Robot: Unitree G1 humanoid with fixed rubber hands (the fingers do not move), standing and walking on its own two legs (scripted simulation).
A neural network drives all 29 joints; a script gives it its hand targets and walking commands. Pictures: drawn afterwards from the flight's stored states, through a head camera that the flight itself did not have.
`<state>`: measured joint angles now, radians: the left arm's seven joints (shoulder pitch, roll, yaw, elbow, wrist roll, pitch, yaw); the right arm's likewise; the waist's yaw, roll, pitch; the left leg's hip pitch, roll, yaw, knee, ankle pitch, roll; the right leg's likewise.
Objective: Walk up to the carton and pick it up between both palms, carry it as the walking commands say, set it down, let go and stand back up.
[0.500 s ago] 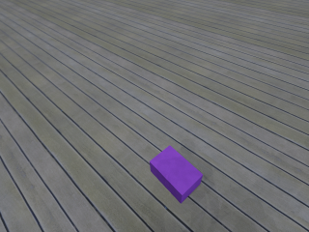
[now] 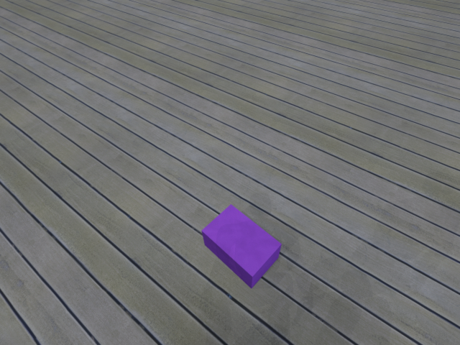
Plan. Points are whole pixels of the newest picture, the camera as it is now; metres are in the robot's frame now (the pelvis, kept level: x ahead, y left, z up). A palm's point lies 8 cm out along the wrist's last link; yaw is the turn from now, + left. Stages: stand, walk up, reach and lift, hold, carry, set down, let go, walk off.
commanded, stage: walk up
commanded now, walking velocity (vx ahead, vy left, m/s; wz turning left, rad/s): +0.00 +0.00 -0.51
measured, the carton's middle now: (240, 244) +0.63 +0.01 -0.70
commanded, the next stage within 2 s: none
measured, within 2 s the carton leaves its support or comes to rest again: neither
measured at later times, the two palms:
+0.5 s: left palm out of the picture +0.04 +0.28 -0.09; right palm out of the picture +0.08 -0.25 -0.11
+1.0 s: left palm (112, 233) +0.39 +0.32 -0.12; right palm out of the picture +0.01 -0.06 -0.15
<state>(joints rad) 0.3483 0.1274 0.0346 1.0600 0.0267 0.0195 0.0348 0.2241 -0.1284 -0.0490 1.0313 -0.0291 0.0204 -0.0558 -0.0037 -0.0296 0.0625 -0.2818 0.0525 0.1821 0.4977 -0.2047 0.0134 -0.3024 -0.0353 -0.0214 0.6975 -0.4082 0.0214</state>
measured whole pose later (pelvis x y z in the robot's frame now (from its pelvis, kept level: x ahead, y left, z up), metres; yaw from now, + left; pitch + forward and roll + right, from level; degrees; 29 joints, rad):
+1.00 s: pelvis +0.15 +0.16 -0.01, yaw -30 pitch +1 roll +2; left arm 0.10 0.24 0.06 0.86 0.03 0.05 0.03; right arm 0.33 -0.26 -0.03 0.88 -0.04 0.04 -0.01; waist -0.04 0.00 0.08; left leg -0.10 -0.03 0.28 0.52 -0.44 0.07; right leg -0.44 -0.02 -0.13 0.72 -0.34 -0.01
